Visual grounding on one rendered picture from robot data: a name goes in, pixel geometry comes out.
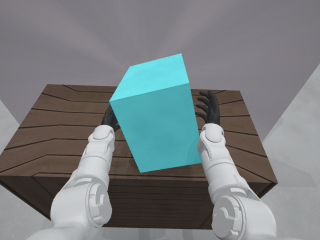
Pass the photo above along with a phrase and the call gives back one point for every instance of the robot left hand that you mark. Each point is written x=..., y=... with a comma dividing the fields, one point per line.
x=110, y=119

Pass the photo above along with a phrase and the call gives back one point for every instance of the robot left upper arm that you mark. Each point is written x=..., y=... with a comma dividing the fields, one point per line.
x=77, y=213

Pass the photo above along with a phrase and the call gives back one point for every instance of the carton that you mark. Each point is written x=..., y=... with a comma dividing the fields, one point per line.
x=154, y=107

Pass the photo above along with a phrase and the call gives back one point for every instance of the robot left forearm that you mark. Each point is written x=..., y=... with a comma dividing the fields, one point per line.
x=95, y=163

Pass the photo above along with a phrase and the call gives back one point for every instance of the robot right forearm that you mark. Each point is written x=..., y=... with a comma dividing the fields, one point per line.
x=219, y=168

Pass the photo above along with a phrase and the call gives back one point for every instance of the robot right hand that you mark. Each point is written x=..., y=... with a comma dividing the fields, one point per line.
x=212, y=112

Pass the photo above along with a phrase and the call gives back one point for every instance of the pedestal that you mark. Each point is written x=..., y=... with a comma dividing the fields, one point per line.
x=48, y=146

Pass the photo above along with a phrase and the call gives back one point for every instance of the robot right upper arm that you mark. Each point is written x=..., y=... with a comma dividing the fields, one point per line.
x=239, y=218

